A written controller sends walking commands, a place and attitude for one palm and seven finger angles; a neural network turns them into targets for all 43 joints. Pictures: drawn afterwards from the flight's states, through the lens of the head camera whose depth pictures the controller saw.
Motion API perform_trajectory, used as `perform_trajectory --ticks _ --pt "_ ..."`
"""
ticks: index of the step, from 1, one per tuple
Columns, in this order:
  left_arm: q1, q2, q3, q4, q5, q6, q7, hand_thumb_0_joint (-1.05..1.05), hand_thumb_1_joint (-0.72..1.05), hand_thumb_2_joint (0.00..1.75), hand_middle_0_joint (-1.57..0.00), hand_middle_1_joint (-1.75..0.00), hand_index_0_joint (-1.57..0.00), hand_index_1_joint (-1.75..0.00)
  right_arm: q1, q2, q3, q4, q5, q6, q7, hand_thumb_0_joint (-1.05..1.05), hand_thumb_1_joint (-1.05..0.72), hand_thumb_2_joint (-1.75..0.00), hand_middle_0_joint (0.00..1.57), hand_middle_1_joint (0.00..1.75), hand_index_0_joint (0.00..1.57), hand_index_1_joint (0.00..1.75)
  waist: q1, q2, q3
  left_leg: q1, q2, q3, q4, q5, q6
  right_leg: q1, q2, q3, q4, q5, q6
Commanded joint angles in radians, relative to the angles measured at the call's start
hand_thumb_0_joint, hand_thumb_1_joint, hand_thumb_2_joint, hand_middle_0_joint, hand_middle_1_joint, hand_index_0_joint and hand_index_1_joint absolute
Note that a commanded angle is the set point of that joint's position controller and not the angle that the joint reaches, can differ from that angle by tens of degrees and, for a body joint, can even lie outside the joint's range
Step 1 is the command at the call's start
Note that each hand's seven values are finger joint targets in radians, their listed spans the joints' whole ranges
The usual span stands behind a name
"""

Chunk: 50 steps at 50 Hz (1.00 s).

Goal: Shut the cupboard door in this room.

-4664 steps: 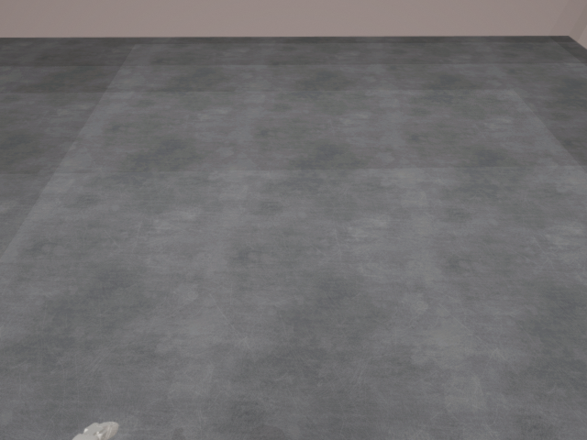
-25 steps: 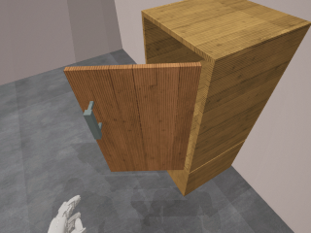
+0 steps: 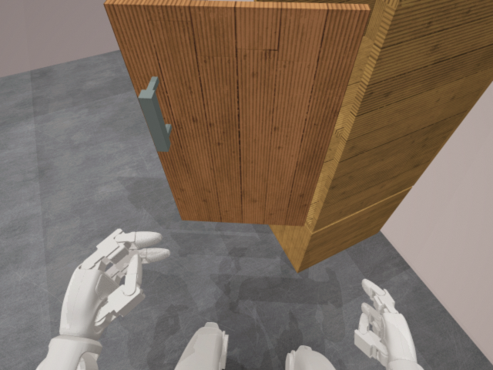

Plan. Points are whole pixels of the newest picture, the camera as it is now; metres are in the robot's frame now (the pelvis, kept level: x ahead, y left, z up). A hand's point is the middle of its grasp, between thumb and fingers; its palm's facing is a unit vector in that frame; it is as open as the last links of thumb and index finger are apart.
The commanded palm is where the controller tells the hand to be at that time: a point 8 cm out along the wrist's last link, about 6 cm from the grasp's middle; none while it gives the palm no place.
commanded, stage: raise the hand and make a fist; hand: left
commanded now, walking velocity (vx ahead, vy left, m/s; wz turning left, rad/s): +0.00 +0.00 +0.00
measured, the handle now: (158, 115) +0.50 +0.21 +0.12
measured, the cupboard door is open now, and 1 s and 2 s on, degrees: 61 61 61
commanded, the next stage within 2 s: bring the fist close to the handle in 1.28 s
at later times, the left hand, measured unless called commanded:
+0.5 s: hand (108, 271) +0.22 +0.20 +0.10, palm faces +0.04 -1.00 -0.03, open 3.2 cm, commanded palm +0.20 +0.26 +0.10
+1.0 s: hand (108, 245) +0.25 +0.20 +0.12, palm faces +0.03 -1.00 -0.05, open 3.1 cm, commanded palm +0.22 +0.26 +0.12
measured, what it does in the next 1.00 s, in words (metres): stands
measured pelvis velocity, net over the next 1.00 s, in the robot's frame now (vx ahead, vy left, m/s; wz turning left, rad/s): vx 0.02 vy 0.02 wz -0.01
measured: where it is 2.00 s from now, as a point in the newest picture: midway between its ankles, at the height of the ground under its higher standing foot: outside the picture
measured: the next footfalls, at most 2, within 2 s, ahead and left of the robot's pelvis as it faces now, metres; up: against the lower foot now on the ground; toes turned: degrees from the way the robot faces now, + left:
none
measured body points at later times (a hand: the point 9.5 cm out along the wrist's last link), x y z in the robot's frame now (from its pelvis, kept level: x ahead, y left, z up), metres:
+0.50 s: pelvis +0.01 +0.04 +0.03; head +0.05 +0.04 +0.47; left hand +0.22 +0.26 +0.10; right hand +0.19 -0.20 -0.04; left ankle +0.07 +0.13 -0.64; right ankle +0.01 -0.09 -0.64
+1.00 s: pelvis +0.02 +0.02 +0.05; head +0.05 +0.01 +0.49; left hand +0.24 +0.26 +0.13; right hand +0.18 -0.22 -0.03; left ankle +0.07 +0.13 -0.64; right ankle +0.01 -0.09 -0.64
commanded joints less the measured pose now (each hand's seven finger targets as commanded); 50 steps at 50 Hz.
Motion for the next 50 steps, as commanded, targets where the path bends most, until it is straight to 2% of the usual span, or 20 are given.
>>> perform_trajectory --ticks 1,3,6,10,13,16,18,20,21,23,25,26,27,32,33,35,36,45,47,50 --pt "0.036 0.131 0.109 -0.172 -0.015 0.081 0.034 0.0 0.9 0.9 -0.79 -0.94 -0.79 -0.94 -0.031 -0.133 -0.067 -0.176 0.007 -0.033 -0.03 0.0 -0.9 -0.9 0.2 0.3 0.2 0.3 -0.008 -0.071 -0.195 0.19 -0.037 0.018 -0.196 0.117 0.063 0.164 -0.012 0.177 -0.341 0.092 0.057" --pt "0.022 0.121 0.121 -0.218 -0.017 0.076 0.073 0.0 0.9 0.9 -0.82 -0.98 -0.82 -0.98 -0.026 -0.124 -0.065 -0.18 0.002 -0.027 -0.027 0.0 -0.9 -0.9 0.2 0.3 0.2 0.3 -0.008 -0.073 -0.196 0.21 -0.035 0.018 -0.217 0.131 0.058 0.172 -0.015 0.156 -0.333 0.124 0.058" --pt "0.014 0.124 0.125 -0.249 -0.006 0.019 0.117 0.0 0.9 0.9 -0.88 -1.04 -0.88 -1.04 -0.029 -0.127 -0.061 -0.173 -0.01 -0.031 -0.022 0.0 -0.9 -0.9 0.2 0.3 0.2 0.3 -0.004 -0.041 -0.183 0.237 -0.032 0.009 -0.239 0.159 0.058 0.153 0.003 0.108 -0.292 0.168 0.041" --pt "0.022 0.075 0.041 -0.25 0.006 -0.04 0.112 0.0 0.9 0.9 -0.95 -1.12 -0.95 -1.12 -0.005 -0.145 -0.059 -0.169 -0.014 -0.043 -0.009 0.0 -0.9 -0.9 0.2 0.3 0.2 0.3 -0.034 -0.003 -0.15 0.272 -0.027 -0.003 -0.27 0.114 0.053 0.085 0.013 0.067 -0.275 0.134 0.033" --pt "0.037 0.091 0.04 -0.255 0.007 -0.033 0.1 0.0 0.9 0.9 -1.01 -1.18 -1.01 -1.18 0.004 -0.159 -0.064 -0.175 -0.01 -0.042 -0.01 0.0 -0.9 -0.9 0.2 0.3 0.2 0.3 -0.034 -0.017 -0.165 0.281 -0.027 -0.006 -0.285 0.097 0.055 0.097 0.014 0.069 -0.283 0.124 0.032" --pt "0.032 0.117 0.061 -0.266 0.012 -0.006 0.105 0.0 0.9 0.9 -1.06 -1.24 -1.06 -1.24 0.007 -0.164 -0.062 -0.182 -0.007 -0.03 -0.013 0.0 -0.9 -0.9 0.2 0.3 0.2 0.3 -0.03 0.012 -0.149 0.298 -0.027 -0.014 -0.313 0.079 0.054 0.113 0.019 0.06 -0.291 0.128 0.028" --pt "0.018 0.115 0.06 -0.306 0.013 0.001 0.118 0.0 0.9 0.9 -1.1 -1.28 -1.1 -1.28 0.01 -0.162 -0.06 -0.193 -0.008 -0.024 -0.014 0.0 -0.9 -0.9 0.2 0.3 0.2 0.3 -0.029 0.017 -0.173 0.33 -0.026 -0.016 -0.326 0.096 0.052 0.128 0.019 0.051 -0.289 0.152 0.028" --pt "0.008 0.111 0.058 -0.319 0.014 0.005 0.128 0.0 0.9 0.9 -1.13 -1.32 -1.13 -1.32 0.014 -0.161 -0.056 -0.195 -0.008 -0.018 -0.011 0.0 -0.9 -0.9 0.2 0.3 0.2 0.3 -0.032 0.042 -0.155 0.353 -0.023 -0.025 -0.343 0.092 0.047 0.123 0.023 0.043 -0.292 0.162 0.026" --pt "0.002 0.13 0.073 -0.32 0.018 0.009 0.134 0.0 0.9 0.9 -1.15 -1.34 -1.15 -1.34 0.016 -0.161 -0.054 -0.194 -0.008 -0.014 -0.011 0.0 -0.9 -0.9 0.2 0.3 0.2 0.3 -0.03 0.042 -0.147 0.355 -0.023 -0.028 -0.349 0.1 0.048 0.136 0.026 0.043 -0.295 0.172 0.023" --pt "0.003 0.109 0.053 -0.319 0.022 0.015 0.136 0.0 0.9 0.9 -1.19 -1.38 -1.19 -1.38 0.019 -0.161 -0.05 -0.2 -0.009 -0.009 -0.008 0.0 -0.9 -0.9 0.2 0.3 0.2 0.3 -0.035 0.046 -0.147 0.377 -0.021 -0.03 -0.359 0.115 0.045 0.139 0.026 0.036 -0.298 0.188 0.024" --pt "-0.004 0.105 0.047 -0.304 0.021 0.03 0.129 0.0 0.9 0.9 -1.23 -1.42 -1.23 -1.42 0.021 -0.163 -0.046 -0.204 -0.009 -0.004 -0.005 0.0 -0.9 -0.9 0.2 0.3 0.2 0.3 -0.041 0.043 -0.125 0.38 -0.021 -0.033 -0.368 0.101 0.043 0.138 0.027 0.035 -0.31 0.187 0.026" --pt "-0.001 0.12 0.063 -0.284 0.025 0.041 0.127 0.0 0.9 0.9 -1.24 -1.44 -1.24 -1.44 0.025 -0.166 -0.046 -0.2 -0.009 0.002 -0.005 0.0 -0.9 -0.9 0.2 0.3 0.2 0.3 -0.041 0.017 -0.125 0.374 -0.019 -0.035 -0.37 0.099 0.047 0.15 0.031 0.035 -0.315 0.186 0.026" --pt "-0.004 0.104 0.048 -0.279 0.022 0.051 0.117 0.0 0.9 0.9 -1.26 -1.46 -1.26 -1.46 0.023 -0.165 -0.044 -0.206 -0.008 0.005 -0.004 0.0 -0.9 -0.9 0.2 0.3 0.2 0.3 -0.043 0.014 -0.123 0.377 -0.023 -0.03 -0.371 0.112 0.047 0.161 0.029 0.036 -0.321 0.199 0.027" --pt "-0.064 0.138 0.079 -0.282 0.008 0.077 0.092 0.0 0.9 0.9 -1.3 -1.5 -1.3 -1.5 0.019 -0.166 -0.034 -0.21 -0.003 0.008 -0.009 0.0 -0.9 -0.9 0.2 0.3 0.2 0.3 -0.041 0.042 -0.112 0.394 -0.027 -0.019 -0.377 0.124 0.048 0.188 0.027 0.047 -0.35 0.212 0.026" --pt "-0.075 0.143 0.086 -0.276 0.003 0.081 0.088 0.0 0.9 0.9 -1.3 -1.5 -1.3 -1.5 0.025 -0.165 -0.031 -0.209 -0.002 0.008 -0.008 0.0 -0.9 -0.9 0.2 0.3 0.2 0.3 -0.043 0.024 -0.113 0.396 -0.027 -0.02 -0.383 0.118 0.047 0.194 0.028 0.045 -0.356 0.206 0.027" --pt "-0.089 0.146 0.095 -0.279 -0.003 0.08 0.083 0.0 0.9 0.9 -1.3 -1.5 -1.3 -1.5 0.022 -0.165 -0.028 -0.206 -0.001 0.003 -0.009 0.0 -0.9 -0.9 0.2 0.3 0.2 0.3 -0.039 0.036 -0.116 0.409 -0.027 -0.02 -0.388 0.126 0.046 0.203 0.028 0.047 -0.362 0.211 0.026" --pt "-0.096 0.169 0.119 -0.276 -0.008 0.08 0.083 0.0 0.9 0.9 -1.3 -1.5 -1.3 -1.5 0.021 -0.166 -0.028 -0.202 -0.002 0.002 -0.01 0.0 -0.9 -0.9 0.2 0.3 0.2 0.3 -0.034 0.03 -0.125 0.405 -0.03 -0.018 -0.385 0.142 0.048 0.223 0.029 0.051 -0.365 0.224 0.026" --pt "-0.125 0.172 0.132 -0.223 -0.033 0.103 0.05 0.0 0.9 0.9 -1.3 -1.5 -1.3 -1.5 0.023 -0.173 -0.029 -0.18 0.006 -0.016 -0.015 0.0 -0.9 -0.9 0.2 0.3 0.2 0.3 -0.036 0.008 -0.117 0.424 -0.039 0.007 -0.393 0.191 0.051 0.272 0.017 0.072 -0.408 0.276 0.035" --pt "-0.101 0.152 0.124 -0.189 -0.04 0.108 0.041 0.0 0.9 0.9 -1.3 -1.5 -1.3 -1.5 0.021 -0.171 -0.03 -0.176 0.008 -0.018 -0.014 0.0 -0.9 -0.9 0.2 0.3 0.2 0.3 -0.033 -0.024 -0.1 0.409 -0.042 0.013 -0.39 0.193 0.051 0.284 0.014 0.082 -0.421 0.274 0.037" --pt "-0.118 0.166 0.14 -0.188 -0.046 0.096 0.037 0.0 0.9 0.9 -1.3 -1.5 -1.3 -1.5 0.023 -0.174 -0.036 -0.171 0.005 -0.021 -0.013 0.0 -0.9 -0.9 0.2 0.3 0.2 0.3 -0.034 -0.054 -0.115 0.4 -0.046 0.023 -0.374 0.213 0.053 0.3 0.005 0.104 -0.426 0.303 0.045"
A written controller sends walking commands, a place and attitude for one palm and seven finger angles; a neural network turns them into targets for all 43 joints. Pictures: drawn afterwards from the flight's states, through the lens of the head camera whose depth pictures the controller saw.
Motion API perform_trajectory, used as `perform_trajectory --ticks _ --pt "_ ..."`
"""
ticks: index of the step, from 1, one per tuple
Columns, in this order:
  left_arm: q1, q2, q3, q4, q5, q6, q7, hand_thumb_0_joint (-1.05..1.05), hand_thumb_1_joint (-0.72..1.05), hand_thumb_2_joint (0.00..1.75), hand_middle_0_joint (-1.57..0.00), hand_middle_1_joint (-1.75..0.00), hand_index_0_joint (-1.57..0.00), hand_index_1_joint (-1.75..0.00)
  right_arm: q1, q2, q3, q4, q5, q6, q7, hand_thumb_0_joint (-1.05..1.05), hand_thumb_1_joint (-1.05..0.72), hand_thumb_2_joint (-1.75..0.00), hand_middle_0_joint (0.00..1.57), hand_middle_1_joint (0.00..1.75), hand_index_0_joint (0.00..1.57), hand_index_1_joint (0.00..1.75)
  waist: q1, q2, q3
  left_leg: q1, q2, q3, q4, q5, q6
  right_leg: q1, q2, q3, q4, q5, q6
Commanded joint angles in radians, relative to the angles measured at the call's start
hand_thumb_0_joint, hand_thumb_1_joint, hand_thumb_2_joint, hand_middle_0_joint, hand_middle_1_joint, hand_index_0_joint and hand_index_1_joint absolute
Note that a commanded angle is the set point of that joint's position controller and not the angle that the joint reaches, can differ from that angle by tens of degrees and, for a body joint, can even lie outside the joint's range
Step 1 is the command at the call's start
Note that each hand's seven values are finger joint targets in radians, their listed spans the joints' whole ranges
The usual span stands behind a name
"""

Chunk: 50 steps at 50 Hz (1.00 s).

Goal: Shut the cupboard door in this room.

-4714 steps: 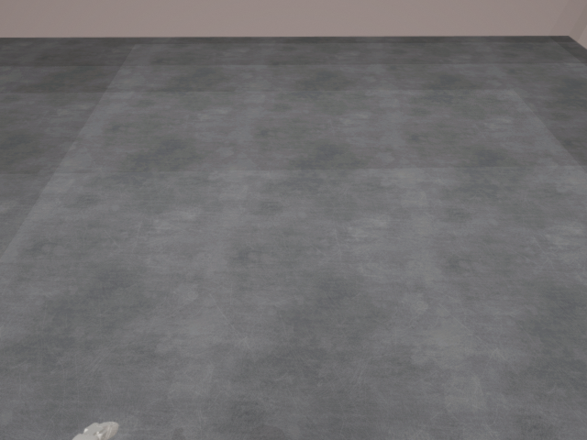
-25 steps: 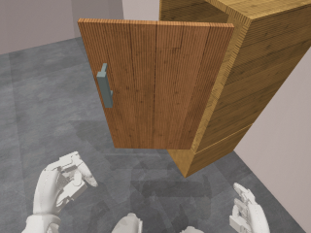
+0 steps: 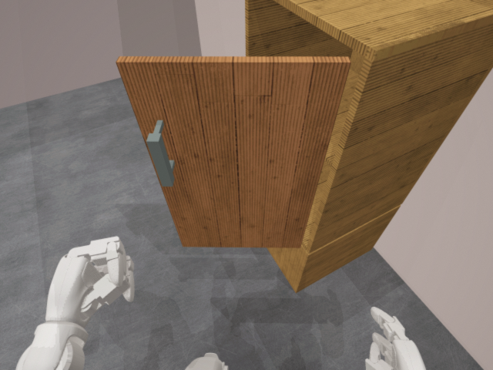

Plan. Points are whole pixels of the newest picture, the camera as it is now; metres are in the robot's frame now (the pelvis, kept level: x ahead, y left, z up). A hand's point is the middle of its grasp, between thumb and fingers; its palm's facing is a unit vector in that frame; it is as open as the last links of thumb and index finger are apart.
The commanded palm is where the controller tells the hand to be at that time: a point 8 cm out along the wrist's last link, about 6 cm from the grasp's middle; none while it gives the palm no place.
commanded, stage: raise the hand and make a fist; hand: left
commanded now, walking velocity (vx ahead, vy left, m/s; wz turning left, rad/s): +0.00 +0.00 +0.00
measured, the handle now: (163, 154) +0.48 +0.19 +0.08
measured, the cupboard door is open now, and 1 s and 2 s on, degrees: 61 61 61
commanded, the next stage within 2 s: bring the fist close to the handle in 0.28 s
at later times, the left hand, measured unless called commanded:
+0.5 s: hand (141, 274) +0.24 +0.17 +0.07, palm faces +0.03 -1.00 -0.04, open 3.1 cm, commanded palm +0.23 +0.22 +0.08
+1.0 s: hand (164, 230) +0.31 +0.15 +0.07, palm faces +0.01 -1.00 -0.02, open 3.1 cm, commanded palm +0.29 +0.21 +0.08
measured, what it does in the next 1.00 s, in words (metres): stands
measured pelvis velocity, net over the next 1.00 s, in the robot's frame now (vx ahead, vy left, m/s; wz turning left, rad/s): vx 0.00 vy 0.00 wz -0.02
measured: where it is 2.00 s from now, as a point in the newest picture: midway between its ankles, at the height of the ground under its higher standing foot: outside the picture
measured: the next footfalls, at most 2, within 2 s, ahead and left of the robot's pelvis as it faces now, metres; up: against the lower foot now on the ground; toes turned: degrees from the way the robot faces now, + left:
none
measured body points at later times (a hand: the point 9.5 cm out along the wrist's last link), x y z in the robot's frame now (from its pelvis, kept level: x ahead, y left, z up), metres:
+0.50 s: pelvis +0.00 -0.01 +0.00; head +0.04 -0.03 +0.45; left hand +0.23 +0.22 +0.08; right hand +0.18 -0.25 -0.08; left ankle +0.04 +0.11 -0.68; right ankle -0.01 -0.11 -0.68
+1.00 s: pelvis +0.00 +0.00 +0.00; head +0.04 -0.01 +0.45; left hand +0.30 +0.21 +0.08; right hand +0.15 -0.25 -0.09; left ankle +0.04 +0.11 -0.68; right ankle -0.01 -0.11 -0.68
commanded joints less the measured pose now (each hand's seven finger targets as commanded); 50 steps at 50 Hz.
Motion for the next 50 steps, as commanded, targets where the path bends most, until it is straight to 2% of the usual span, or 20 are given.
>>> perform_trajectory --ticks 1,5,6,8,11,13,19,20,22,23,24,27,30,33,34,36,37,43,46,50 --pt "-0.065 0.123 0.085 -0.174 -0.026 -0.073 -0.01 0.0 0.9 0.9 -1.3 -1.5 -1.3 -1.5 -0.074 -0.12 -0.057 -0.155 -0.002 -0.06 -0.014 0.0 -0.9 -0.9 0.2 0.3 0.2 0.3 0.008 -0.059 -0.132 0.126 -0.033 -0.016 -0.129 0.152 0.022 0.057 0.01 0.081 -0.181 0.212 0.01" --pt "-0.086 0.117 0.079 -0.193 -0.021 -0.101 -0.002 0.0 0.9 0.9 -1.3 -1.5 -1.3 -1.5 -0.078 -0.116 -0.059 -0.155 -0.002 -0.061 -0.009 0.0 -0.9 -0.9 0.2 0.3 0.2 0.3 0.007 -0.034 -0.144 0.13 -0.034 -0.008 -0.122 0.154 0.021 0.052 0.002 0.097 -0.178 0.22 0.014" --pt "-0.081 0.138 0.092 -0.191 -0.015 -0.105 0.003 0.0 0.9 0.9 -1.3 -1.5 -1.3 -1.5 -0.073 -0.119 -0.062 -0.15 -0.004 -0.059 -0.01 0.0 -0.9 -0.9 0.2 0.3 0.2 0.3 0.005 -0.064 -0.147 0.121 -0.032 -0.01 -0.116 0.156 0.023 0.065 0.002 0.105 -0.179 0.222 0.015" --pt "-0.08 0.118 0.078 -0.197 -0.012 -0.11 0.005 0.0 0.9 0.9 -1.3 -1.5 -1.3 -1.5 -0.076 -0.114 -0.062 -0.152 -0.002 -0.057 -0.007 0.0 -0.9 -0.9 0.2 0.3 0.2 0.3 0.006 -0.028 -0.156 0.135 -0.032 -0.005 -0.118 0.169 0.022 0.061 0.001 0.099 -0.171 0.247 0.015" --pt "-0.073 0.132 0.088 -0.186 -0.011 -0.111 0.007 0.0 0.9 0.9 -1.3 -1.5 -1.3 -1.5 -0.076 -0.117 -0.063 -0.149 -0.001 -0.052 -0.007 0.0 -0.9 -0.9 0.2 0.3 0.2 0.3 0.007 -0.039 -0.149 0.126 -0.033 -0.005 -0.114 0.161 0.024 0.063 0.002 0.107 -0.176 0.239 0.016" --pt "-0.072 0.109 0.075 -0.171 -0.017 -0.107 0.0 0.0 0.9 0.9 -1.3 -1.5 -1.3 -1.5 -0.078 -0.112 -0.062 -0.153 0.001 -0.048 -0.007 0.0 -0.9 -0.9 0.2 0.3 0.2 0.3 0.003 -0.069 -0.138 0.115 -0.034 -0.005 -0.116 0.149 0.022 0.068 -0.006 0.119 -0.188 0.231 0.023" --pt "-0.098 0.111 0.069 -0.173 -0.016 -0.099 -0.008 0.0 0.9 0.9 -1.3 -1.5 -1.3 -1.5 -0.075 -0.114 -0.06 -0.154 0.002 -0.043 -0.012 0.0 -0.9 -0.9 0.2 0.3 0.2 0.3 -0.003 -0.06 -0.144 0.125 -0.033 -0.004 -0.112 0.154 0.024 0.064 -0.003 0.116 -0.185 0.247 0.024" --pt "-0.138 0.098 0.047 -0.169 -0.014 -0.099 -0.008 0.0 0.9 0.9 -1.3 -1.5 -1.3 -1.5 -0.079 -0.114 -0.056 -0.153 0.002 -0.045 -0.013 0.0 -0.9 -0.9 0.2 0.3 0.2 0.3 -0.013 -0.053 -0.125 0.12 -0.032 -0.004 -0.111 0.14 0.024 0.042 -0.002 0.115 -0.189 0.222 0.024" --pt "-0.203 0.113 0.063 -0.138 -0.013 -0.102 -0.006 0.0 0.9 0.9 -1.3 -1.5 -1.3 -1.5 -0.075 -0.117 -0.057 -0.139 0.001 -0.046 -0.016 0.0 -0.9 -0.9 0.2 0.3 0.2 0.3 -0.018 -0.082 -0.121 0.098 -0.031 -0.007 -0.098 0.129 0.024 0.042 -0.006 0.131 -0.194 0.202 0.025" --pt "-0.24 0.115 0.064 -0.132 -0.009 -0.105 -0.005 0.0 0.9 0.9 -1.3 -1.5 -1.3 -1.5 -0.078 -0.117 -0.057 -0.133 0.003 -0.047 -0.016 0.0 -0.9 -0.9 0.2 0.3 0.2 0.3 -0.017 -0.048 -0.129 0.109 -0.029 -0.006 -0.1 0.13 0.024 0.027 -0.001 0.124 -0.186 0.193 0.019" --pt "-0.277 0.095 0.04 -0.126 -0.006 -0.104 -0.005 0.0 0.9 0.9 -1.3 -1.5 -1.3 -1.5 -0.078 -0.115 -0.055 -0.13 0.003 -0.048 -0.016 0.0 -0.9 -0.9 0.2 0.3 0.2 0.3 -0.021 -0.039 -0.133 0.119 -0.03 -0.009 -0.105 0.126 0.025 0.02 0.002 0.109 -0.179 0.185 0.015" --pt "-0.341 0.102 0.038 -0.083 0.003 -0.09 0.003 0.0 0.9 0.9 -1.3 -1.5 -1.3 -1.5 -0.078 -0.119 -0.056 -0.12 0.004 -0.051 -0.018 0.0 -0.9 -0.9 0.2 0.3 0.2 0.3 -0.021 -0.032 -0.158 0.131 -0.028 -0.013 -0.111 0.126 0.026 0.024 0.005 0.108 -0.177 0.183 0.012" --pt "-0.362 0.089 0.025 -0.061 0.012 -0.068 0.01 0.0 0.9 0.9 -1.3 -1.5 -1.3 -1.5 -0.074 -0.119 -0.055 -0.12 0.004 -0.047 -0.014 0.0 -0.9 -0.9 0.2 0.3 0.2 0.3 -0.011 -0.037 -0.199 0.167 -0.028 -0.013 -0.131 0.168 0.027 0.053 0.008 0.084 -0.164 0.251 0.011" --pt "-0.403 0.113 0.059 -0.005 0.017 -0.049 0.027 0.0 0.9 0.9 -1.3 -1.5 -1.3 -1.5 -0.074 -0.12 -0.055 -0.113 0.004 -0.032 -0.012 0.0 -0.9 -0.9 0.2 0.3 0.2 0.3 -0.008 -0.06 -0.191 0.164 -0.026 -0.009 -0.141 0.177 0.026 0.062 0.008 0.084 -0.17 0.271 0.014" --pt "-0.417 0.096 0.04 -0.005 0.02 -0.049 0.03 0.0 0.9 0.9 -1.3 -1.5 -1.3 -1.5 -0.078 -0.118 -0.054 -0.116 0.003 -0.03 -0.009 0.0 -0.9 -0.9 0.2 0.3 0.2 0.3 -0.004 -0.043 -0.198 0.17 -0.029 -0.006 -0.144 0.179 0.026 0.068 0.007 0.085 -0.169 0.275 0.013" --pt "-0.41 0.117 0.062 0.004 0.029 -0.051 0.047 0.0 0.9 0.9 -1.3 -1.5 -1.3 -1.5 -0.076 -0.122 -0.057 -0.115 0.0 -0.025 -0.005 0.0 -0.9 -0.9 0.2 0.3 0.2 0.3 0.006 -0.038 -0.209 0.185 -0.026 -0.007 -0.152 0.203 0.025 0.082 0.01 0.075 -0.162 0.3 0.008" --pt "-0.402 0.085 0.04 -0.003 0.03 -0.053 0.051 0.0 0.9 0.9 -1.3 -1.5 -1.3 -1.5 -0.077 -0.114 -0.056 -0.12 -0.001 -0.023 -0.001 0.0 -0.9 -0.9 0.2 0.3 0.2 0.3 0.009 -0.031 -0.224 0.2 -0.028 -0.003 -0.156 0.224 0.025 0.094 0.008 0.069 -0.157 0.331 0.008" --pt "-0.476 0.058 0.005 0.044 0.052 -0.075 0.077 0.0 0.9 0.9 -1.3 -1.5 -1.3 -1.5 -0.073 -0.12 -0.061 -0.106 -0.002 -0.009 0.013 0.0 -0.9 -0.9 0.2 0.3 0.2 0.3 -0.008 -0.054 -0.19 0.198 -0.024 -0.002 -0.164 0.2 0.023 0.06 0.012 0.061 -0.16 0.309 0.008" --pt "-0.554 0.088 0.02 0.08 0.066 -0.081 0.09 0.0 0.9 0.9 -1.3 -1.5 -1.3 -1.5 -0.068 -0.127 -0.061 -0.089 -0.005 0.002 0.01 0.0 -0.9 -0.9 0.2 0.3 0.2 0.3 -0.02 -0.063 -0.187 0.188 -0.023 -0.003 -0.16 0.178 0.026 0.044 0.014 0.066 -0.164 0.283 0.009" --pt "-0.671 0.075 0.016 0.101 0.068 -0.105 0.097 0.0 0.9 0.9 -1.3 -1.5 -1.3 -1.5 -0.076 -0.121 -0.065 -0.073 -0.004 0.005 0.007 0.0 -0.9 -0.9 0.2 0.3 0.2 0.3 -0.023 -0.036 -0.235 0.214 -0.023 0.001 -0.157 0.185 0.024 0.046 0.012 0.069 -0.157 0.29 0.005"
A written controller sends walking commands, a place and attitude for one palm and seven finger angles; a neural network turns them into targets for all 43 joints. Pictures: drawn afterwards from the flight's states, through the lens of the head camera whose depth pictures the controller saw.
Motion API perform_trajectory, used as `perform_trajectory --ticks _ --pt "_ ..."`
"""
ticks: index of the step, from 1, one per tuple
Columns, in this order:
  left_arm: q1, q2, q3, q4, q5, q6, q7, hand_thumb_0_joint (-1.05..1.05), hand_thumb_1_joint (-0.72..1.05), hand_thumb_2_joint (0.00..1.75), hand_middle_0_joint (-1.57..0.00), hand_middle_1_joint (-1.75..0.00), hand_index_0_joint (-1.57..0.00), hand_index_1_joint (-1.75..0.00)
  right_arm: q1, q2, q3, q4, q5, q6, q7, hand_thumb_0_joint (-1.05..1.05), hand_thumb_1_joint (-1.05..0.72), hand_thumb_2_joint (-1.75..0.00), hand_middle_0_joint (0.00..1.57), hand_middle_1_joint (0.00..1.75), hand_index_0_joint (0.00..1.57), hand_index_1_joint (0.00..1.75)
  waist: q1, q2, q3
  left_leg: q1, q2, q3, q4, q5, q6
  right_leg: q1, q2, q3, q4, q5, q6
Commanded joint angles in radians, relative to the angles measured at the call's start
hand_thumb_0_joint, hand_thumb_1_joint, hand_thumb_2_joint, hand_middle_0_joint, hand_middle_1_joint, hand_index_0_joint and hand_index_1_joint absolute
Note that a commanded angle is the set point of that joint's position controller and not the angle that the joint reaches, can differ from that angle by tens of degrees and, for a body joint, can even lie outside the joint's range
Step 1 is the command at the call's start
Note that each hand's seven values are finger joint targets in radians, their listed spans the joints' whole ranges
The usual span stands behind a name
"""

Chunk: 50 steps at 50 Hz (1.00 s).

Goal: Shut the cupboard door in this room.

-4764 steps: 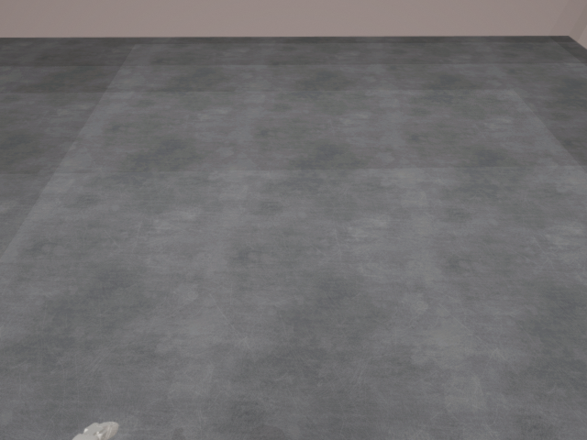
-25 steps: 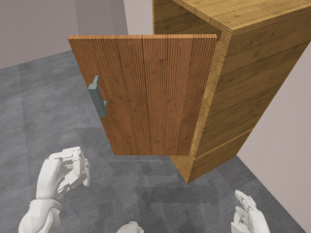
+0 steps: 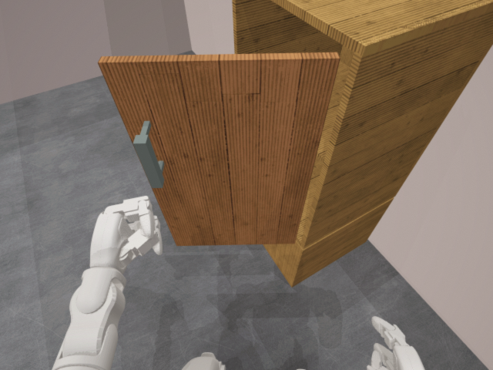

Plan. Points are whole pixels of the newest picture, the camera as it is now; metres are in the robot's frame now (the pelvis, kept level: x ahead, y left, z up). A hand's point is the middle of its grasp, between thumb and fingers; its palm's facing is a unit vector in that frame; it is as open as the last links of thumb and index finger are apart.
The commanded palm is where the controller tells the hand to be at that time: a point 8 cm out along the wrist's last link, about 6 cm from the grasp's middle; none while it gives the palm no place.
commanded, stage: bring the fist close to the handle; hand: left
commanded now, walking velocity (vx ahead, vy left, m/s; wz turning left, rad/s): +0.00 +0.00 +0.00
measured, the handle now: (152, 155) +0.47 +0.20 +0.07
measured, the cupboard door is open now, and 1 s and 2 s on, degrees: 61 61 50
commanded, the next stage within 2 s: push the door shut along its arc in 0.78 s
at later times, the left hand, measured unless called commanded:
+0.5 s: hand (171, 195) +0.37 +0.15 +0.08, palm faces +0.04 -1.00 -0.02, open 3.1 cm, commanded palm +0.34 +0.20 +0.07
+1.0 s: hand (172, 199) +0.37 +0.14 +0.07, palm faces +0.04 -1.00 -0.04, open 3.1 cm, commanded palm +0.35 +0.20 +0.07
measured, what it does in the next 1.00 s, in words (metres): stands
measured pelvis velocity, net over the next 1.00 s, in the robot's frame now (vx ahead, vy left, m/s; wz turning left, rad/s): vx -0.01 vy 0.00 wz -0.01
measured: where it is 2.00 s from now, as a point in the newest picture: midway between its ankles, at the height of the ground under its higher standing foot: outside the picture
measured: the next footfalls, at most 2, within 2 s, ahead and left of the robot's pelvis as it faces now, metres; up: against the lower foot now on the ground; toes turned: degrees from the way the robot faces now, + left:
none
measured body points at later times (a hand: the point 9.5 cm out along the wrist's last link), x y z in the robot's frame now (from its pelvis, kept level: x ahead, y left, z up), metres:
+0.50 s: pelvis +0.00 +0.00 +0.00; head +0.04 -0.01 +0.45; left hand +0.37 +0.20 +0.08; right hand +0.11 -0.25 -0.11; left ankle +0.04 +0.12 -0.68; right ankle -0.01 -0.10 -0.68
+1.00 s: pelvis -0.01 +0.00 +0.00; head +0.04 -0.01 +0.45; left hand +0.36 +0.20 +0.08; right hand +0.12 -0.25 -0.11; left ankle +0.04 +0.12 -0.69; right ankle -0.01 -0.10 -0.69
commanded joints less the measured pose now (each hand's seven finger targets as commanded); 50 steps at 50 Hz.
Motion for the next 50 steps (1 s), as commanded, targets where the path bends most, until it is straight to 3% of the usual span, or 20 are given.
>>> perform_trajectory --ticks 1,3,6,7,11,15,16,18,19,21,24,26,30,31,33,37,40,42,45,50 --pt "-0.306 0.143 0.073 -0.188 -0.008 -0.087 0.012 0.0 0.9 0.9 -1.3 -1.5 -1.3 -1.5 -0.045 -0.124 -0.052 -0.131 -0.002 -0.043 -0.015 0.0 -0.9 -0.9 0.2 0.3 0.2 0.3 -0.004 -0.027 -0.269 0.198 -0.021 -0.027 -0.117 0.182 0.027 0.068 0.016 0.044 -0.146 0.29 0.006" --pt "-0.355 0.114 0.043 -0.159 -0.006 -0.084 0.012 0.0 0.9 0.9 -1.3 -1.5 -1.3 -1.5 -0.045 -0.119 -0.05 -0.123 0.0 -0.041 -0.013 0.0 -0.9 -0.9 0.2 0.3 0.2 0.3 -0.014 -0.001 -0.261 0.213 -0.021 -0.029 -0.119 0.192 0.025 0.053 0.014 0.037 -0.145 0.307 0.005" --pt "-0.383 0.142 0.065 -0.097 0.003 -0.075 0.019 0.0 0.9 0.9 -1.3 -1.5 -1.3 -1.5 -0.033 -0.129 -0.053 -0.113 0.0 -0.033 -0.012 0.0 -0.9 -0.9 0.2 0.3 0.2 0.3 -0.012 -0.038 -0.262 0.202 -0.017 -0.029 -0.122 0.183 0.026 0.055 0.018 0.038 -0.149 0.296 0.006" --pt "-0.394 0.109 0.037 -0.073 0.005 -0.068 0.018 0.0 0.9 0.9 -1.3 -1.5 -1.3 -1.5 -0.036 -0.125 -0.051 -0.115 0.001 -0.029 -0.011 0.0 -0.9 -0.9 0.2 0.3 0.2 0.3 -0.016 -0.035 -0.257 0.202 -0.02 -0.028 -0.125 0.184 0.026 0.055 0.015 0.036 -0.151 0.302 0.006" --pt "-0.489 0.163 0.09 0.011 0.01 -0.065 0.034 0.0 0.9 0.9 -1.3 -1.5 -1.3 -1.5 -0.025 -0.133 -0.051 -0.101 0.0 -0.016 -0.012 0.0 -0.9 -0.9 0.2 0.3 0.2 0.3 -0.018 -0.069 -0.241 0.176 -0.02 -0.023 -0.124 0.156 0.028 0.049 0.014 0.049 -0.168 0.273 0.011" --pt "-0.612 0.143 0.075 0.06 0.016 -0.088 0.041 0.0 0.9 0.9 -1.3 -1.5 -1.3 -1.5 -0.02 -0.128 -0.049 -0.089 -0.001 -0.01 -0.008 0.0 -0.9 -0.9 0.2 0.3 0.2 0.3 -0.031 -0.019 -0.26 0.185 -0.021 -0.022 -0.116 0.156 0.025 0.027 0.012 0.048 -0.158 0.278 0.008" --pt "-0.621 0.187 0.114 0.09 0.021 -0.093 0.047 0.0 0.9 0.9 -1.3 -1.5 -1.3 -1.5 -0.008 -0.134 -0.054 -0.079 -0.004 -0.007 -0.01 0.0 -0.9 -0.9 0.2 0.3 0.2 0.3 -0.029 -0.061 -0.271 0.172 -0.018 -0.023 -0.107 0.16 0.028 0.036 0.015 0.054 -0.157 0.282 0.01" --pt "-0.648 0.148 0.083 0.11 0.021 -0.105 0.042 0.0 0.9 0.9 -1.3 -1.5 -1.3 -1.5 -0.006 -0.127 -0.054 -0.079 -0.003 -0.005 -0.005 0.0 -0.9 -0.9 0.2 0.3 0.2 0.3 -0.03 -0.034 -0.297 0.182 -0.021 -0.018 -0.104 0.184 0.027 0.046 0.011 0.055 -0.148 0.32 0.009" --pt "-0.658 0.167 0.1 0.12 0.021 -0.111 0.043 0.0 0.9 0.9 -1.3 -1.5 -1.3 -1.5 -0.002 -0.13 -0.057 -0.076 -0.003 -0.004 -0.004 0.0 -0.9 -0.9 0.2 0.3 0.2 0.3 -0.025 -0.014 -0.309 0.188 -0.02 -0.019 -0.103 0.187 0.024 0.041 0.012 0.054 -0.144 0.322 0.007" --pt "-0.601 0.18 0.118 0.129 0.023 -0.115 0.038 0.0 0.9 0.9 -1.3 -1.5 -1.3 -1.5 0.012 -0.136 -0.063 -0.081 -0.006 0.0 0.001 0.0 -0.9 -0.9 0.2 0.3 0.2 0.3 -0.009 -0.037 -0.354 0.195 -0.019 -0.016 -0.1 0.223 0.026 0.075 0.015 0.055 -0.136 0.362 0.008" --pt "-0.566 0.137 0.082 0.127 0.013 -0.108 0.028 0.0 0.9 0.9 -1.3 -1.5 -1.3 -1.5 0.012 -0.131 -0.061 -0.094 0.0 0.009 0.01 0.0 -0.9 -0.9 0.2 0.3 0.2 0.3 -0.011 -0.042 -0.315 0.189 -0.021 -0.009 -0.116 0.226 0.026 0.081 0.014 0.05 -0.148 0.378 0.009" --pt "-0.56 0.187 0.123 0.153 0.019 -0.104 0.036 0.0 0.9 0.9 -1.3 -1.5 -1.3 -1.5 0.021 -0.14 -0.064 -0.089 -0.001 0.018 0.006 0.0 -0.9 -0.9 0.2 0.3 0.2 0.3 -0.014 -0.094 -0.29 0.162 -0.018 -0.008 -0.119 0.205 0.03 0.086 0.014 0.057 -0.16 0.356 0.014" --pt "-0.634 0.168 0.106 0.102 0.017 -0.127 0.045 0.0 0.9 0.9 -1.3 -1.5 -1.3 -1.5 0.008 -0.131 -0.063 -0.09 0.0 0.023 0.004 0.0 -0.9 -0.9 0.2 0.3 0.2 0.3 -0.026 -0.048 -0.278 0.174 -0.023 -0.002 -0.123 0.179 0.031 0.072 0.011 0.064 -0.169 0.328 0.014" --pt "-0.623 0.192 0.128 0.078 0.022 -0.139 0.052 0.0 0.9 0.9 -1.3 -1.5 -1.3 -1.5 0.013 -0.135 -0.068 -0.089 -0.003 0.021 0.001 0.0 -0.9 -0.9 0.2 0.3 0.2 0.3 -0.02 -0.059 -0.314 0.189 -0.02 -0.002 -0.116 0.199 0.034 0.087 0.013 0.064 -0.161 0.346 0.015" --pt "-0.627 0.141 0.077 0.058 0.024 -0.151 0.049 0.0 0.9 0.9 -1.3 -1.5 -1.3 -1.5 0.008 -0.126 -0.066 -0.087 -0.001 0.016 0.005 0.0 -0.9 -0.9 0.2 0.3 0.2 0.3 -0.028 -0.013 -0.321 0.219 -0.019 -0.004 -0.117 0.215 0.03 0.071 0.013 0.053 -0.152 0.364 0.011" --pt "-0.563 0.139 0.075 0.095 0.024 -0.143 0.045 0.0 0.9 0.9 -1.3 -1.5 -1.3 -1.5 0.007 -0.132 -0.068 -0.083 0.0 0.017 0.006 0.0 -0.9 -0.9 0.2 0.3 0.2 0.3 -0.025 -0.042 -0.29 0.205 -0.018 -0.007 -0.123 0.201 0.03 0.062 0.015 0.05 -0.159 0.349 0.011" --pt "-0.601 0.126 0.064 0.11 0.022 -0.128 0.045 0.0 0.9 0.9 -1.3 -1.5 -1.3 -1.5 -0.001 -0.132 -0.064 -0.086 0.001 0.019 0.004 0.0 -0.9 -0.9 0.2 0.3 0.2 0.3 -0.03 -0.057 -0.262 0.19 -0.021 -0.008 -0.131 0.16 0.031 0.049 0.013 0.051 -0.172 0.302 0.013" --pt "-0.613 0.163 0.095 0.13 0.026 -0.122 0.052 0.0 0.9 0.9 -1.3 -1.5 -1.3 -1.5 -0.003 -0.134 -0.062 -0.084 0.002 0.024 0.0 0.0 -0.9 -0.9 0.2 0.3 0.2 0.3 -0.029 -0.063 -0.254 0.178 -0.021 -0.007 -0.133 0.146 0.031 0.055 0.01 0.058 -0.179 0.283 0.014" --pt "-0.635 0.148 0.083 0.116 0.028 -0.134 0.054 0.0 0.9 0.9 -1.3 -1.5 -1.3 -1.5 -0.004 -0.13 -0.062 -0.085 -0.001 0.021 -0.001 0.0 -0.9 -0.9 0.2 0.3 0.2 0.3 -0.028 -0.052 -0.289 0.204 -0.021 -0.009 -0.126 0.167 0.031 0.06 0.012 0.056 -0.169 0.31 0.012" --pt "-0.788 0.187 0.087 0.217 0.037 -0.147 0.02 0.0 0.9 0.9 -1.3 -1.5 -1.3 -1.5 0.005 -0.137 -0.059 -0.056 0.001 0.019 -0.009 0.0 -0.9 -0.9 0.2 0.3 0.2 0.3 -0.064 -0.058 -0.266 0.178 -0.019 -0.018 -0.108 0.129 0.031 0.013 0.012 0.062 -0.166 0.276 0.014"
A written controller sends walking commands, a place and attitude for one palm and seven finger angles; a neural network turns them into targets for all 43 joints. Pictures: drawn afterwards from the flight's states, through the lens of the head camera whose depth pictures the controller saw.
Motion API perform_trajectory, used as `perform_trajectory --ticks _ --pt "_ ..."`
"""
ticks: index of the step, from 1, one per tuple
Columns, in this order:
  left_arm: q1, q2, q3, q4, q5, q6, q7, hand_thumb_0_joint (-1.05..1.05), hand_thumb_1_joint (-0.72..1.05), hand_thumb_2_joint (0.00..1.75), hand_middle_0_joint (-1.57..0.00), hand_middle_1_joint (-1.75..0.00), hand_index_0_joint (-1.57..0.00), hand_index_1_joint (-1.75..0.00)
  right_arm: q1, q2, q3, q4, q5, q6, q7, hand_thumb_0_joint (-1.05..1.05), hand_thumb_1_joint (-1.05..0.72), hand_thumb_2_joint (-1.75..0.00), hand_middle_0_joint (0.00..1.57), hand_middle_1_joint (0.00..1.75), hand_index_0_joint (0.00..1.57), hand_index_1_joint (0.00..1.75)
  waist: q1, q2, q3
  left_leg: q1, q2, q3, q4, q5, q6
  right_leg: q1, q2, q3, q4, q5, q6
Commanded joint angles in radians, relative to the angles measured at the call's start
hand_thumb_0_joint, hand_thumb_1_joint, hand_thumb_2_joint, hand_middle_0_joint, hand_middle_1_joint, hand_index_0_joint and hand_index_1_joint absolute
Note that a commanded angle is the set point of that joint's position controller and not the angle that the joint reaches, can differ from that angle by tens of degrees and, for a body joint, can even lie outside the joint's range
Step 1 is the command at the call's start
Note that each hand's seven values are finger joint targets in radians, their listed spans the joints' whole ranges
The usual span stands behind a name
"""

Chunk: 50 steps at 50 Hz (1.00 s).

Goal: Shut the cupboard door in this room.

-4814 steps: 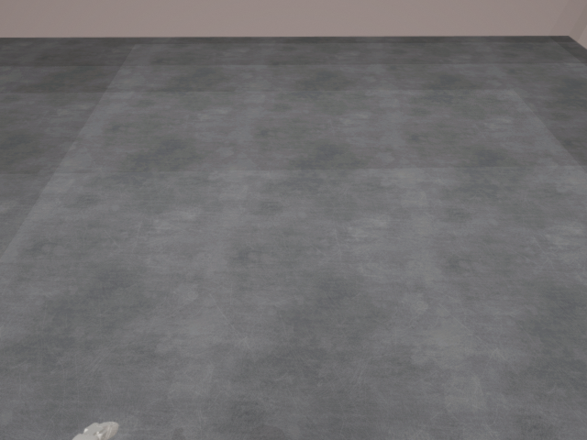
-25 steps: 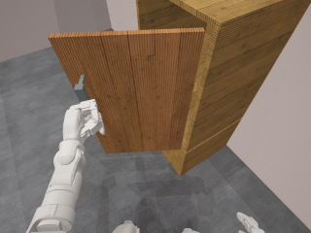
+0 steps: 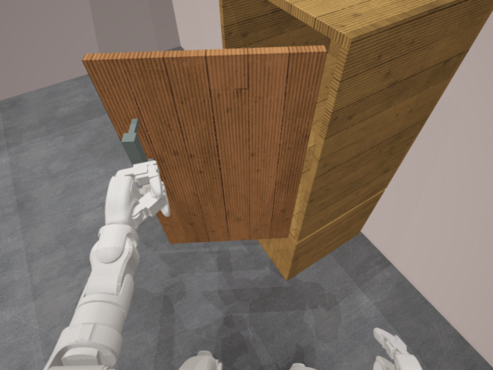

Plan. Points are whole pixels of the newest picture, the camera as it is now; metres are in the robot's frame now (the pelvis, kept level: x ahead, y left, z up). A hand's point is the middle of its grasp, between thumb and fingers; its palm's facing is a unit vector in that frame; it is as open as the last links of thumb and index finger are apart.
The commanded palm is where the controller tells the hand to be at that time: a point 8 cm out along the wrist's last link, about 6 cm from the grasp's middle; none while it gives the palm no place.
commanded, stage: push the door shut along its arc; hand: left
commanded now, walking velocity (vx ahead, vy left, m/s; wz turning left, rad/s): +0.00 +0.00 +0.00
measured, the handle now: (141, 153) +0.47 +0.21 +0.07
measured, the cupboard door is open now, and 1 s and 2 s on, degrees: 61 50 24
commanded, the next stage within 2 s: pull the fist back off the door in 1.76 s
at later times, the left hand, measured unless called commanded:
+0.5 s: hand (168, 166) +0.44 +0.15 +0.07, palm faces -0.10 -0.99 -0.04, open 3.1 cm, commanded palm +0.43 +0.20 +0.07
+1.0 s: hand (190, 139) +0.50 +0.12 +0.08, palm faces -0.23 -0.97 -0.03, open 3.1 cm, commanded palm +0.50 +0.17 +0.07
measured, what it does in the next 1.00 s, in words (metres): stands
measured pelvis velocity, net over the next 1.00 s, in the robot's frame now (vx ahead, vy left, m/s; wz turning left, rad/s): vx -0.01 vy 0.01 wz -0.03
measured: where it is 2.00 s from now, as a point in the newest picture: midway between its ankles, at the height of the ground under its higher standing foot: outside the picture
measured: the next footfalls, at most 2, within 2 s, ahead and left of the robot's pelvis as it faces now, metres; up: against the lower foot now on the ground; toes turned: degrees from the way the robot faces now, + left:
none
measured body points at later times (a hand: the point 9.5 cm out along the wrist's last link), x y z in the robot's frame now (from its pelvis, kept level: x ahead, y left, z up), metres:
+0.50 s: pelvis -0.01 +0.01 -0.01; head +0.07 +0.00 +0.43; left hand +0.44 +0.21 +0.08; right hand +0.05 -0.26 -0.13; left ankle +0.04 +0.12 -0.69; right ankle +0.00 -0.10 -0.69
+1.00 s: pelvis -0.01 +0.01 -0.03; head +0.10 +0.01 +0.40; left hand +0.51 +0.18 +0.08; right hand -0.01 -0.26 -0.15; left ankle +0.04 +0.12 -0.69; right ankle +0.00 -0.10 -0.69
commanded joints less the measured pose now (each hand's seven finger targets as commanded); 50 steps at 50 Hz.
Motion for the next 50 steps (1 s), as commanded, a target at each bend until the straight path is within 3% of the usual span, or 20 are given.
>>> perform_trajectory --ticks 1,2,7,9,13,16,20,21,24,26,27,32,34,37,38,41,42,47,48,50 --pt "-0.476 0.203 0.06 -0.132 -0.007 -0.077 -0.031 0.0 0.9 0.9 -1.3 -1.5 -1.3 -1.5 0.019 -0.143 -0.048 -0.09 0.0 -0.036 -0.023 0.0 -0.9 -0.9 0.2 0.3 0.2 0.3 -0.04 -0.053 -0.262 0.191 -0.024 -0.029 -0.087 0.101 0.034 0.038 0.008 0.053 -0.157 0.243 0.016" --pt "-0.519 0.181 0.041 -0.108 -0.012 -0.073 -0.042 0.0 0.9 0.9 -1.3 -1.5 -1.3 -1.5 0.015 -0.139 -0.046 -0.088 0.002 -0.037 -0.023 0.0 -0.9 -0.9 0.2 0.3 0.2 0.3 -0.05 -0.028 -0.264 0.194 -0.028 -0.026 -0.083 0.1 0.035 0.032 0.004 0.058 -0.158 0.25 0.017" --pt "-0.553 0.245 0.1 -0.008 -0.028 -0.063 -0.093 0.0 0.9 0.9 -1.3 -1.5 -1.3 -1.5 0.045 -0.149 -0.048 -0.089 0.001 -0.029 -0.022 0.0 -0.9 -0.9 0.2 0.3 0.2 0.3 -0.03 -0.031 -0.351 0.191 -0.028 -0.032 -0.067 0.15 0.031 0.068 0.005 0.055 -0.131 0.303 0.011" --pt "-0.588 0.217 0.071 0.017 -0.028 -0.063 -0.114 0.0 0.9 0.9 -1.3 -1.5 -1.3 -1.5 0.057 -0.148 -0.049 -0.089 0.004 -0.027 -0.017 0.0 -0.9 -0.9 0.2 0.3 0.2 0.3 -0.039 -0.017 -0.345 0.199 -0.028 -0.035 -0.062 0.166 0.03 0.043 0.008 0.048 -0.122 0.319 0.009" --pt "-0.697 0.245 0.082 0.092 -0.026 -0.071 -0.135 0.0 0.9 0.9 -1.3 -1.5 -1.3 -1.5 0.087 -0.158 -0.053 -0.07 0.003 -0.02 -0.017 0.0 -0.9 -0.9 0.2 0.3 0.2 0.3 -0.067 -0.056 -0.322 0.162 -0.025 -0.041 -0.045 0.144 0.036 0.004 0.011 0.049 -0.117 0.295 0.013" --pt "-0.789 0.234 0.058 0.14 -0.018 -0.077 -0.155 0.0 0.9 0.9 -1.3 -1.5 -1.3 -1.5 0.108 -0.165 -0.058 -0.055 0.003 -0.018 -0.016 0.0 -0.9 -0.9 0.2 0.3 0.2 0.3 -0.088 -0.023 -0.328 0.181 -0.026 -0.048 -0.032 0.13 0.038 -0.054 0.016 0.044 -0.112 0.26 0.009" --pt "-0.824 0.251 0.069 0.171 -0.028 -0.08 -0.182 0.0 0.9 0.9 -1.3 -1.5 -1.3 -1.5 0.128 -0.172 -0.061 -0.049 0.003 -0.015 -0.012 0.0 -0.9 -0.9 0.2 0.3 0.2 0.3 -0.087 -0.017 -0.39 0.199 -0.023 -0.056 -0.027 0.143 0.037 -0.055 0.019 0.041 -0.103 0.258 0.005" --pt "-0.821 0.286 0.091 0.192 -0.025 -0.081 -0.188 0.0 0.9 0.9 -1.3 -1.5 -1.3 -1.5 0.14 -0.179 -0.062 -0.047 0.001 -0.012 -0.014 0.0 -0.9 -0.9 0.2 0.3 0.2 0.3 -0.083 -0.024 -0.396 0.189 -0.021 -0.06 -0.024 0.148 0.036 -0.051 0.022 0.039 -0.095 0.257 0.002" --pt "-0.884 0.256 0.063 0.205 -0.024 -0.083 -0.199 0.0 0.9 0.9 -1.3 -1.5 -1.3 -1.5 0.145 -0.175 -0.061 -0.039 0.002 -0.009 -0.009 0.0 -0.9 -0.9 0.2 0.3 0.2 0.3 -0.1 0.01 -0.393 0.21 -0.019 -0.067 -0.02 0.149 0.035 -0.098 0.024 0.032 -0.092 0.242 0.002" --pt "-0.923 0.305 0.092 0.225 -0.019 -0.086 -0.201 0.0 0.9 0.9 -1.3 -1.5 -1.3 -1.5 0.161 -0.184 -0.061 -0.031 0.0 -0.008 -0.013 0.0 -0.9 -0.9 0.2 0.3 0.2 0.3 -0.107 -0.01 -0.389 0.193 -0.016 -0.073 -0.013 0.143 0.039 -0.109 0.028 0.035 -0.087 0.233 0.001" --pt "-0.935 0.294 0.083 0.234 -0.019 -0.085 -0.204 0.0 0.9 0.9 -1.3 -1.5 -1.3 -1.5 0.159 -0.182 -0.059 -0.032 0.0 -0.008 -0.011 0.0 -0.9 -0.9 0.2 0.3 0.2 0.3 -0.109 0.006 -0.387 0.191 -0.015 -0.074 -0.017 0.133 0.036 -0.12 0.026 0.032 -0.085 0.219 0.002" --pt "-0.989 0.363 0.131 0.279 0.0 -0.089 -0.203 0.0 0.9 0.9 -1.3 -1.5 -1.3 -1.5 0.182 -0.189 -0.058 -0.028 -0.005 -0.006 -0.007 0.0 -0.9 -0.9 0.2 0.3 0.2 0.3 -0.111 0.033 -0.412 0.187 -0.011 -0.082 -0.006 0.142 0.034 -0.143 0.029 0.032 -0.068 0.209 -0.002" --pt "-1.022 0.344 0.111 0.287 0.008 -0.089 -0.208 0.0 0.9 0.9 -1.3 -1.5 -1.3 -1.5 0.19 -0.187 -0.058 -0.027 -0.007 -0.006 -0.002 0.0 -0.9 -0.9 0.2 0.3 0.2 0.3 -0.123 0.035 -0.424 0.193 -0.009 -0.085 0.002 0.146 0.034 -0.161 0.032 0.03 -0.062 0.208 0.0" --pt "-1.053 0.372 0.124 0.354 0.009 -0.074 -0.219 0.0 0.9 0.9 -1.3 -1.5 -1.3 -1.5 0.2 -0.194 -0.054 -0.022 -0.007 -0.004 -0.002 0.0 -0.9 -0.9 0.2 0.3 0.2 0.3 -0.142 0.021 -0.386 0.146 -0.007 -0.085 0.013 0.105 0.038 -0.19 0.035 0.034 -0.066 0.173 0.002" --pt "-1.075 0.404 0.15 0.375 0.01 -0.067 -0.222 0.0 0.9 0.9 -1.3 -1.5 -1.3 -1.5 0.207 -0.198 -0.053 -0.021 -0.007 -0.004 -0.003 0.0 -0.9 -0.9 0.2 0.3 0.2 0.3 -0.148 -0.007 -0.371 0.106 -0.007 -0.081 0.016 0.083 0.042 -0.179 0.036 0.041 -0.069 0.16 0.005" --pt "-1.095 0.479 0.198 0.389 0.018 -0.062 -0.237 0.0 0.9 0.9 -1.3 -1.5 -1.3 -1.5 0.223 -0.203 -0.049 -0.031 -0.011 -0.004 -0.005 0.0 -0.9 -0.9 0.2 0.3 0.2 0.3 -0.139 0.017 -0.427 0.081 -0.009 -0.078 0.039 0.1 0.045 -0.157 0.038 0.05 -0.05 0.175 0.002" --pt "-1.123 0.459 0.177 0.382 0.021 -0.062 -0.244 0.0 0.9 0.9 -1.3 -1.5 -1.3 -1.5 0.223 -0.198 -0.048 -0.031 -0.011 -0.007 -0.003 0.0 -0.9 -0.9 0.2 0.3 0.2 0.3 -0.151 0.045 -0.448 0.094 -0.007 -0.079 0.047 0.12 0.045 -0.172 0.036 0.051 -0.041 0.192 0.004" --pt "-1.137 0.444 0.158 0.411 0.026 -0.041 -0.278 0.0 0.9 0.9 -1.3 -1.5 -1.3 -1.5 0.251 -0.201 -0.051 -0.032 -0.013 -0.001 0.004 0.0 -0.9 -0.9 0.2 0.3 0.2 0.3 -0.163 0.066 -0.484 0.118 -0.002 -0.084 0.076 0.178 0.043 -0.206 0.041 0.045 -0.025 0.234 0.004" --pt "-1.135 0.483 0.191 0.417 0.028 -0.034 -0.28 0.0 0.9 0.9 -1.3 -1.5 -1.3 -1.5 0.263 -0.208 -0.054 -0.029 -0.015 0.004 0.002 0.0 -0.9 -0.9 0.2 0.3 0.2 0.3 -0.16 0.05 -0.49 0.115 0.002 -0.086 0.081 0.195 0.043 -0.199 0.042 0.042 -0.022 0.249 0.003" --pt "-1.186 0.433 0.137 0.414 0.03 -0.02 -0.292 0.0 0.9 0.9 -1.3 -1.5 -1.3 -1.5 0.265 -0.202 -0.053 -0.026 -0.012 0.009 0.004 0.0 -0.9 -0.9 0.2 0.3 0.2 0.3 -0.186 0.061 -0.466 0.109 0.001 -0.086 0.087 0.178 0.045 -0.232 0.043 0.043 -0.027 0.233 0.006"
